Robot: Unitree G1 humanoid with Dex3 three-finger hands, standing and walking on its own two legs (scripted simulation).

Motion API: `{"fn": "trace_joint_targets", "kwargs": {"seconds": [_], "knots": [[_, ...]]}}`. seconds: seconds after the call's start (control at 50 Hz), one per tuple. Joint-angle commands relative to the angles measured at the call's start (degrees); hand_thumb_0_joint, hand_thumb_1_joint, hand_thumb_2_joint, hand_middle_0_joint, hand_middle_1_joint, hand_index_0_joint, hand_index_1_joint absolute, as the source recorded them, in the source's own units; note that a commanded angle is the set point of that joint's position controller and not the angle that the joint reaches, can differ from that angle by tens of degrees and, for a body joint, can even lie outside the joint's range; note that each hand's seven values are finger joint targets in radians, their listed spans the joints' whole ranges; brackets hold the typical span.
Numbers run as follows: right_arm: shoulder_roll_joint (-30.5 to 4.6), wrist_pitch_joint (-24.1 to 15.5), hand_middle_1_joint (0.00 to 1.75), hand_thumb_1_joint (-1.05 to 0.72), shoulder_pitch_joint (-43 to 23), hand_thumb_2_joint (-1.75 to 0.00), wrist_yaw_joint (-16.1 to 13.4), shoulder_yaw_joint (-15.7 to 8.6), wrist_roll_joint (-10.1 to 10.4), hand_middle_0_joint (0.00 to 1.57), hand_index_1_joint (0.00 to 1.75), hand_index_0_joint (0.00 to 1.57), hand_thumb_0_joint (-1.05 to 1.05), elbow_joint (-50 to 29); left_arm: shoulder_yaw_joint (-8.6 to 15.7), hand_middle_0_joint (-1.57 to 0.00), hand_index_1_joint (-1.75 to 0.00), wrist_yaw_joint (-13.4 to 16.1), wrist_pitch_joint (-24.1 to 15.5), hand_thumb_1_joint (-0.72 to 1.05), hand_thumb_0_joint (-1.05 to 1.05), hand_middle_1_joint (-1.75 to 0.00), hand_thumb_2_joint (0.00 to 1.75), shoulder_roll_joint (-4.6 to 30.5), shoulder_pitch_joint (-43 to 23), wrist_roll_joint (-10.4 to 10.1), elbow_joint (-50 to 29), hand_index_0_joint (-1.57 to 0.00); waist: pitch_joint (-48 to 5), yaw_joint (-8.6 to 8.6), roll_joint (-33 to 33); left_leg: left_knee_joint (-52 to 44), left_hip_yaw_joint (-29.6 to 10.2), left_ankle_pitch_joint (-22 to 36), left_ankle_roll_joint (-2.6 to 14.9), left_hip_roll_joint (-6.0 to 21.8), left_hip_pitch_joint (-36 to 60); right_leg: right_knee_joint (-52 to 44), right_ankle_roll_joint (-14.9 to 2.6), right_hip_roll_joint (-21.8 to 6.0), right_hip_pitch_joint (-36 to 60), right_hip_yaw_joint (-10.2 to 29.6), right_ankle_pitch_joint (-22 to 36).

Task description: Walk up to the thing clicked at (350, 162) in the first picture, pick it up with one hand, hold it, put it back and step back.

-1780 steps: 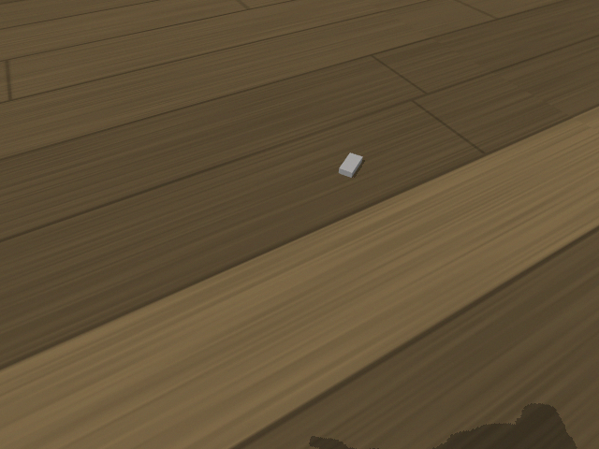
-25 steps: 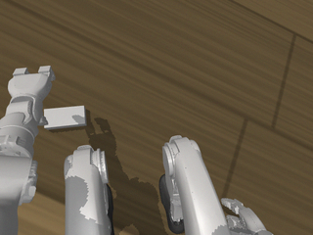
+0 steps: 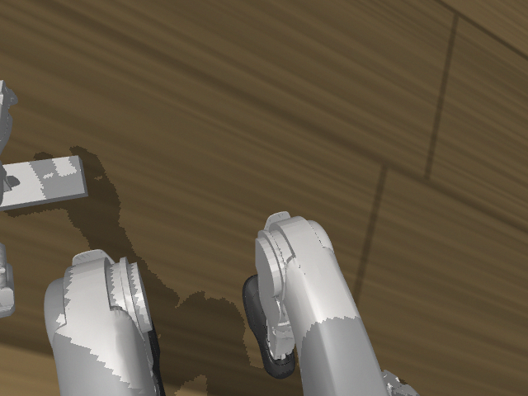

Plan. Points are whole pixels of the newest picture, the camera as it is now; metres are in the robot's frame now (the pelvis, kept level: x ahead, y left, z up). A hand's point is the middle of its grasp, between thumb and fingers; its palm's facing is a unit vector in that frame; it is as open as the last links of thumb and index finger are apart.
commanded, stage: home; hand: left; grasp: from above
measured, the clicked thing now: (40, 182) +0.46 +0.28 -0.30
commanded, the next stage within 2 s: none
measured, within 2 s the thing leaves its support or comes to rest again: neither
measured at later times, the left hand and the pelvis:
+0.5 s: hand out of the picture +0.33 +0.28 +0.04, palm faces -0.15 -0.79 -0.59, open 7.5 cm; pelvis +0.01 +0.00 +0.16, yaw +6 degrees
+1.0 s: hand out of the picture +0.25 +0.23 +0.25, palm faces +0.22 -0.95 -0.22, open 7.4 cm; pelvis +0.06 +0.01 +0.34, yaw +10 degrees
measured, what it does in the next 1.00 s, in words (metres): rises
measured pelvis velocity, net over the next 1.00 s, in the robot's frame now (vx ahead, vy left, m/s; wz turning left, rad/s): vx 0.06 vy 0.01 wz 0.17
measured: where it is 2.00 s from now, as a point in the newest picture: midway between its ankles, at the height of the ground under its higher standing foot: (213, 363)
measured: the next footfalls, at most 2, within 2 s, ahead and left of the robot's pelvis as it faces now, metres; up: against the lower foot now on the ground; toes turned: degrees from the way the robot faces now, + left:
none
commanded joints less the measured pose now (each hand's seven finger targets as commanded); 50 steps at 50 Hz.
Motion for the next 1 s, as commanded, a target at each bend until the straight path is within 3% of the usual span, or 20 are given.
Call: {"fn": "trace_joint_targets", "kwargs": {"seconds": [0.0, 0.06, 0.12, 0.16, 0.2, 0.26, 0.32, 0.36, 0.42, 0.48, 0.56, 0.66, 0.74, 0.76, 0.8, 0.98], "knots": [[-16.3, -0.9, 0.3, -0.89, 10.9, -0.9, 0.4, -7.9, 2.1, 0.2, 0.3, 0.2, 0.0, -2.5, 3.7, -0.24, -0.58, -0.4, 3.2, 0.13, 0.0, -0.57, 0.93, 14.1, -14.4, -8.4, -18.6, -0.22, -53.4, 5.14, 30.1, -19.0, 5.6, 11.1, 0.27, 0.4, 42.3, -14.7, -4.76, 0.4, 22.1, -4.3, 14.0], [-15.5, 0.0, 0.3, -0.89, 12.2, -0.9, 1.0, -9.5, 4.3, 0.2, 0.3, 0.2, 0.0, -1.6, 3.3, -0.22, -0.48, -5.3, 6.1, 0.37, 0.0, -0.47, 0.92, 9.9, -8.4, -15.2, -21.0, -0.21, -51.6, 5.94, 25.3, -21.3, 5.8, 11.4, 0.77, 0.2, 41.7, -17.6, -4.52, 0.6, 24.5, -3.5, 14.5], [-14.8, 1.4, 0.3, -0.89, 12.1, -0.9, 1.0, -11.3, 6.7, 0.2, 0.3, 0.2, 0.0, -2.6, 3.5, -0.22, -0.43, -10.8, 8.2, 0.58, 0.0, -0.42, 0.92, 6.8, -0.7, -21.6, -32.5, -0.21, -55.6, 8.55, 22.8, -24.8, 6.6, 12.4, 1.21, 0.0, 44.5, -21.5, -4.46, 0.7, 30.4, -1.8, 15.2], [-14.0, 2.1, 0.3, -0.9, 10.7, -0.9, 0.7, -12.0, 8.1, 0.2, 0.3, 0.2, 0.0, -3.3, 1.7, -0.21, -0.35, -14.7, 9.9, 0.72, 0.0, -0.35, 0.91, 1.4, 5.0, -26.6, -37.1, -0.2, -51.8, 8.18, 18.0, -26.5, 6.7, 11.9, 1.8, 0.0, 43.2, -24.8, -4.37, 0.7, 31.5, -0.8, 15.2], [-13.3, 2.9, 0.3, -0.9, 8.9, -0.9, 0.0, -12.2, 9.0, 0.2, 0.3, 0.2, 0.0, -4.5, 2.3, -0.2, -0.32, -17.8, 10.9, 0.87, 0.0, -0.32, 0.91, -0.2, 9.4, -31.2, -43.2, -0.2, -49.0, 8.58, 14.2, -28.6, 6.2, 10.8, 2.09, 0.0, 42.0, -26.8, -4.36, 0.6, 33.3, -0.3, 14.9], [-11.5, 3.6, 0.3, -0.9, 5.9, -0.9, -1.2, -12.4, 10.1, 0.2, 0.3, 0.2, 0.0, -6.9, 1.4, -0.2, -0.3, -21.5, 12.1, 0.9, 0.0, -0.3, 0.9, -3.1, 16.3, -36.6, -51.9, -0.2, -48.3, 9.79, 11.5, -32.2, 6.0, 9.9, 2.36, 0.4, 43.7, -30.7, -4.07, 0.4, 37.9, 0.8, 14.0], [-10.9, 3.5, 0.3, -0.9, 3.5, -0.9, -2.5, -12.7, 10.8, 0.2, 0.3, 0.2, 0.0, -8.3, 0.7, -0.2, -0.3, -23.1, 13.0, 0.9, 0.0, -0.3, 0.9, -7.1, 20.5, -42.5, -58.5, -0.2, -44.3, 10.13, 10.3, -36.5, 5.4, 7.6, 2.2, 0.7, 47.3, -34.6, -4.2, -0.3, 38.4, 1.4, 11.8], [-11.2, 3.1, 0.3, -0.9, 2.2, -0.9, -3.4, -13.0, 11.2, 0.2, 0.3, 0.2, 0.0, -9.4, 1.1, -0.2, -0.3, -23.4, 13.7, 0.9, 0.0, -0.3, 0.9, -7.6, 22.0, -45.3, -62.6, -0.2, -44.2, 10.69, 12.3, -39.9, 4.5, 6.4, 1.61, 0.9, 51.8, -36.1, -4.46, -0.7, 38.7, 1.4, 10.2], [-10.6, 2.4, 0.3, -0.9, -0.3, -0.9, -4.8, -12.9, 11.7, 0.2, 0.3, 0.2, 0.0, -11.1, -0.1, -0.2, -0.3, -23.4, 15.1, 0.9, 0.0, -0.3, 0.9, -11.6, 28.1, -49.9, -64.6, -0.2, -40.0, 10.65, 11.3, -45.6, 3.7, 2.2, 1.42, 1.2, 55.2, -40.2, -4.27, -0.9, 40.4, 1.7, 7.0], [-10.0, 1.2, 0.3, -0.9, -2.1, -0.9, -6.3, -12.7, 12.2, 0.2, 0.3, 0.2, 0.0, -12.9, 0.3, -0.2, -0.3, -22.9, 16.7, 0.9, 0.0, -0.3, 0.9, -12.7, 33.6, -54.3, -69.6, -0.2, -40.3, 11.57, 10.7, -49.6, 4.0, 0.5, 1.48, 1.0, 59.3, -44.9, -4.15, -0.9, 45.2, 2.5, 5.3], [-9.3, 0.0, 0.3, -0.9, -4.6, -0.9, -8.3, -12.1, 12.6, 0.2, 0.3, 0.2, 0.0, -14.5, 0.8, -0.2, -0.3, -22.1, 19.6, 0.9, 0.0, -0.3, 0.9, -14.5, 38.5, -60.9, -75.3, -0.2, -37.0, 11.35, 9.9, -55.7, 3.6, -3.3, 1.6, 0.8, 63.6, -51.1, -3.83, -1.0, 50.1, 3.6, 2.2], [-8.0, -1.4, 0.3, -0.9, -5.8, -0.9, -10.6, -10.9, 13.2, 0.2, 0.3, 0.2, 0.0, -16.0, 0.7, -0.2, -0.3, -21.3, 23.1, 0.9, 0.0, -0.3, 0.9, -17.6, 46.1, -66.2, -80.6, -0.2, -34.8, 11.42, 11.1, -63.4, 2.9, -2.8, 1.26, 0.8, 72.2, -57.2, -3.63, -1.3, 56.4, 3.9, 3.0], [-6.7, -2.5, 0.3, -0.9, -4.5, -0.9, -12.5, -9.8, 13.7, 0.2, 0.3, 0.2, 0.0, -16.5, 2.2, -0.2, -0.3, -20.3, 26.0, 0.9, 0.0, -0.3, 0.9, -20.1, 53.4, -70.0, -83.6, -0.2, -33.8, 11.74, 9.3, -67.9, 3.7, 2.9, 1.21, 0.5, 78.0, -63.6, -3.58, -1.5, 64.9, 4.2, 7.2], [-6.2, -2.9, 0.3, -0.9, -4.4, -0.9, -13.0, -9.4, 13.7, 0.2, 0.3, 0.2, 0.0, -16.4, 1.5, -0.2, -0.3, -20.4, 26.8, 0.9, 0.0, -0.3, 0.9, -21.1, 56.1, -70.8, -83.3, -0.2, -32.8, 11.59, 8.5, -69.0, 3.9, 4.4, 1.26, 0.4, 78.7, -65.2, -3.47, -1.4, 67.2, 4.1, 8.5], [-5.7, -3.5, 0.3, -0.9, -3.5, -0.9, -14.0, -9.1, 13.7, 0.2, 0.3, 0.2, 0.0, -16.3, 2.6, -0.2, -0.3, -20.3, 27.7, 0.9, 0.0, -0.3, 0.9, -21.8, 59.0, -71.8, -84.7, -0.2, -31.6, 11.85, 7.8, -71.3, 4.3, 8.3, 1.25, 0.4, 81.1, -67.8, -3.49, -1.5, 71.1, 4.0, 11.3], [-4.2, -6.3, 0.3, -0.9, 0.2, -0.9, -17.1, -8.6, 12.8, 0.2, 0.3, 0.2, 0.0, -17.6, 1.2, -0.2, -0.3, -21.1, 30.5, 0.9, 0.0, -0.3, 0.9, -25.5, 73.2, -73.4, -92.0, -0.2, -24.9, 12.69, 8.2, -82.5, 5.2, 17.6, 0.73, 0.5, 94.2, -79.1, -3.07, -1.2, 84.3, 3.2, 19.2]]}}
